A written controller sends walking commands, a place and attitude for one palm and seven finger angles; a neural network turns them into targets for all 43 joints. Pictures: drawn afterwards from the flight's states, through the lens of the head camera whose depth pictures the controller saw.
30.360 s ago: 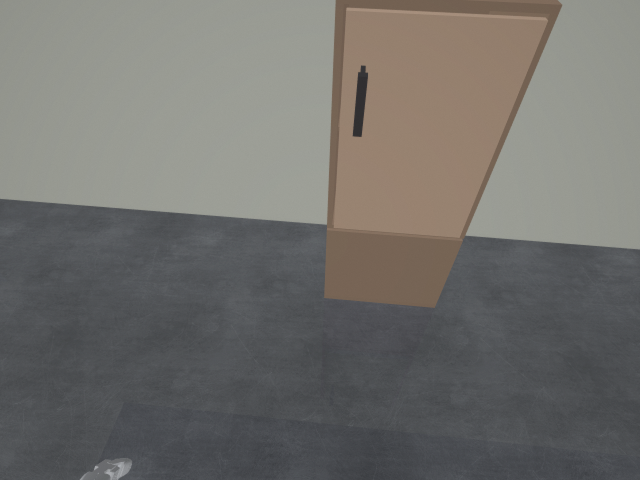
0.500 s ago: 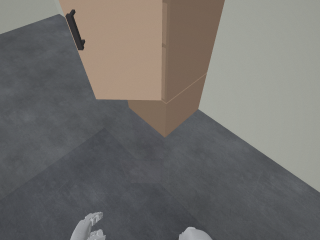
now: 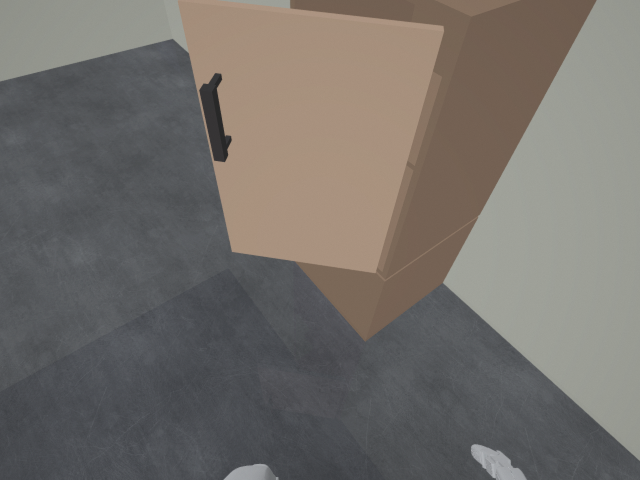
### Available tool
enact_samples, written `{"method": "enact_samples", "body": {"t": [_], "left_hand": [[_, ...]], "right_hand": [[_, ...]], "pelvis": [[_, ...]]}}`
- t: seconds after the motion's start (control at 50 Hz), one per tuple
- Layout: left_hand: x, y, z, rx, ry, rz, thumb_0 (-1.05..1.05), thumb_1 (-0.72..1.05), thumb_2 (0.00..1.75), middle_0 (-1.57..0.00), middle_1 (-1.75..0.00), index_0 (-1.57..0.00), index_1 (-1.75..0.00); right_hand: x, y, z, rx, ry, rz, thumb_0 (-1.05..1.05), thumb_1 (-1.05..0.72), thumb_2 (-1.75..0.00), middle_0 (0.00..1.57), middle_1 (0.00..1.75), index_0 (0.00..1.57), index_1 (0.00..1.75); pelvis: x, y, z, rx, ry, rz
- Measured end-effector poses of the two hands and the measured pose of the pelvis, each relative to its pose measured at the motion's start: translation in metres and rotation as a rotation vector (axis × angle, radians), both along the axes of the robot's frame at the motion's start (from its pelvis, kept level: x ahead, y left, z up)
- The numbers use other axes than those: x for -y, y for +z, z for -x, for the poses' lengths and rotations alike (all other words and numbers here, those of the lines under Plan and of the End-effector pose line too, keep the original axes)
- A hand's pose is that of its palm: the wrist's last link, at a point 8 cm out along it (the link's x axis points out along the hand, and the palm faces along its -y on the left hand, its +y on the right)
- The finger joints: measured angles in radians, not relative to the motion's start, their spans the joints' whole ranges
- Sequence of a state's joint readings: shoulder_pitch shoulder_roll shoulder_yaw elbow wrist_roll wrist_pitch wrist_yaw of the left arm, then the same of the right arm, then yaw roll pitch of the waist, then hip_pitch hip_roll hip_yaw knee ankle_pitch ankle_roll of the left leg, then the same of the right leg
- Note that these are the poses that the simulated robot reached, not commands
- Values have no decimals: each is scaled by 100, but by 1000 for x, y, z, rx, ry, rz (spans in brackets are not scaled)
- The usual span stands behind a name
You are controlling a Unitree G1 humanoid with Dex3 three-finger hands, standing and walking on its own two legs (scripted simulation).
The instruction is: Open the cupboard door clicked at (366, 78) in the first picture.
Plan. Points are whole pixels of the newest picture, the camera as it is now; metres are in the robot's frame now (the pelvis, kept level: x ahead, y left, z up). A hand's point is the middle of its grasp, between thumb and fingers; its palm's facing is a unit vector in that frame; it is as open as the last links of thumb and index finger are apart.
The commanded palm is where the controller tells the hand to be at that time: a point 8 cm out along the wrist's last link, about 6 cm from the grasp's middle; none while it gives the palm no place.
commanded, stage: come to a stop and stand still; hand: left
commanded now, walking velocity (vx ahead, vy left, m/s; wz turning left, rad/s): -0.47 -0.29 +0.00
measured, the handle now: (218, 118) +0.63 +0.25 +0.08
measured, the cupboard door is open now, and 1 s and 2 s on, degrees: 44 44 44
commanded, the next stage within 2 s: look again from close up in 1.34 s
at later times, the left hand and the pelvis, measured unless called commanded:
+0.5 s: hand (205, 454) +0.16 +0.18 -0.14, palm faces -0.06 -0.95 -0.30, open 7.3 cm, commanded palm none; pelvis +0.05 -0.03 +0.01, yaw -3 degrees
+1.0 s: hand out of the picture +0.03 +0.19 -0.16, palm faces +0.04 -0.98 -0.20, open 7.3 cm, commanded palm none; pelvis +0.02 +0.00 +0.02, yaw -2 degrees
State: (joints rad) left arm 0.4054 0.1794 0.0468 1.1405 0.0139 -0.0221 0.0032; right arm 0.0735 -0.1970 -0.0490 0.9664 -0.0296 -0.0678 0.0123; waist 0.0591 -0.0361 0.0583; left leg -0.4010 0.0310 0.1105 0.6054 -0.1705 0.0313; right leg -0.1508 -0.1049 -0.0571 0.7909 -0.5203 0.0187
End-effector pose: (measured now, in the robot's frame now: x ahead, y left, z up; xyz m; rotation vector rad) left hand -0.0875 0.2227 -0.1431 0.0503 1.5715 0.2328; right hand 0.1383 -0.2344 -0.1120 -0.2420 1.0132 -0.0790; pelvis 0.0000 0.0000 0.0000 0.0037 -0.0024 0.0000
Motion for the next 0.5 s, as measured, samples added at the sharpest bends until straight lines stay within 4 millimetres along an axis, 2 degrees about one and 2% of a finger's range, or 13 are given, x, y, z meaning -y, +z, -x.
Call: {"method": "enact_samples", "body": {"t": [0.06, 0.16, 0.24, 0.34, 0.42, 0.5], "left_hand": [[-10, -2, -38, 29, -27, 4, 0, 92, 90, -20, -30, -20, -30], [-17, 4, -116, 148, -76, 5, 0, 91, 90, -20, -30, -20, -30], [-23, 9, -168, 215, -135, -14, 0, 92, 90, -20, -30, -20, -30], [-27, 20, -218, 291, -188, -62, 0, 92, 90, -20, -30, -20, -30], [-18, 30, -241, 341, -227, -101, 0, 92, 90, -20, -30, -20, -30], [-1, 33, -245, 371, -265, -135, 0, 91, 90, -20, -30, -20, -30]], "right_hand": [[-17, 2, -6, -16, -12, -3, 0, -91, -90, 20, 30, 20, 30], [-37, -3, 10, -129, -66, -20, 0, -91, -90, 20, 30, 20, 30], [-24, -4, 22, -179, -138, 1, -2, -94, -90, 21, 30, 21, 30], [3, -6, 49, -255, -204, 28, -1, -93, -90, 21, 30, 21, 30], [28, -13, 71, -308, -241, 26, 0, -91, -90, 21, 30, 21, 30], [52, -25, 89, -344, -277, 1, 0, -91, -90, 20, 30, 21, 30]], "pelvis": [[-9, 4, -16, 4, -16, -8], [-18, 14, -34, -1, -21, -7], [-18, 15, -43, -6, -35, 4], [-6, 16, -47, -11, -47, 16], [10, 14, -47, -16, -53, 17], [28, 8, -46, -16, -60, -4]]}}
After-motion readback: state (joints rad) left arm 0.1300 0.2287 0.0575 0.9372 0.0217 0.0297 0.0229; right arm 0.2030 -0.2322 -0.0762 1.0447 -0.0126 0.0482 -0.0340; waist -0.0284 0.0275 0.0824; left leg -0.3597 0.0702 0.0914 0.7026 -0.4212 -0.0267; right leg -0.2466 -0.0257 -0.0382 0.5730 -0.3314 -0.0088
